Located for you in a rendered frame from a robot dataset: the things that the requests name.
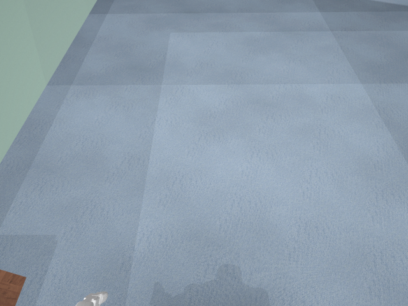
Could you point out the cupboard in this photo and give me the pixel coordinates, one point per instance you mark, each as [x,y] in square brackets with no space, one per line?
[10,287]

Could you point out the robot left hand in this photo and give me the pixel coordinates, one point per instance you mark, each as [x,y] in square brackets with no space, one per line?
[94,299]

